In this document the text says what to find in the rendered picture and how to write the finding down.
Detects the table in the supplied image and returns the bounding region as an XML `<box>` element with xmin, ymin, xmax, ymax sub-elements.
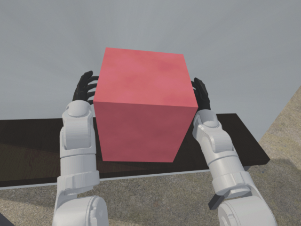
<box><xmin>0</xmin><ymin>113</ymin><xmax>270</xmax><ymax>226</ymax></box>

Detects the carton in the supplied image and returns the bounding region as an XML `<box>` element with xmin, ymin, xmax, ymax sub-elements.
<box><xmin>93</xmin><ymin>47</ymin><xmax>198</xmax><ymax>162</ymax></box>

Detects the robot left upper arm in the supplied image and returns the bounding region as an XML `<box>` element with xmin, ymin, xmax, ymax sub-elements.
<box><xmin>53</xmin><ymin>195</ymin><xmax>109</xmax><ymax>226</ymax></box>

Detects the right robot hand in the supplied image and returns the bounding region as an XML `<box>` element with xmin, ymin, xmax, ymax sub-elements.
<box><xmin>191</xmin><ymin>78</ymin><xmax>211</xmax><ymax>114</ymax></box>

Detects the left robot hand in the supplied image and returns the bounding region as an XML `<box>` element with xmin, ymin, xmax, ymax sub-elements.
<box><xmin>72</xmin><ymin>71</ymin><xmax>99</xmax><ymax>105</ymax></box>

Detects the robot right forearm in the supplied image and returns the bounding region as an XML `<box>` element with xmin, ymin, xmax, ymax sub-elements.
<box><xmin>192</xmin><ymin>109</ymin><xmax>277</xmax><ymax>226</ymax></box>

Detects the robot left forearm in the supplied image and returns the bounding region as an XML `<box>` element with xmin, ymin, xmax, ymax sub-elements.
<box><xmin>52</xmin><ymin>100</ymin><xmax>100</xmax><ymax>225</ymax></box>

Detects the robot right upper arm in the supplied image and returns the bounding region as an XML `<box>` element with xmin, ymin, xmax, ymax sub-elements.
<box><xmin>218</xmin><ymin>196</ymin><xmax>276</xmax><ymax>226</ymax></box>

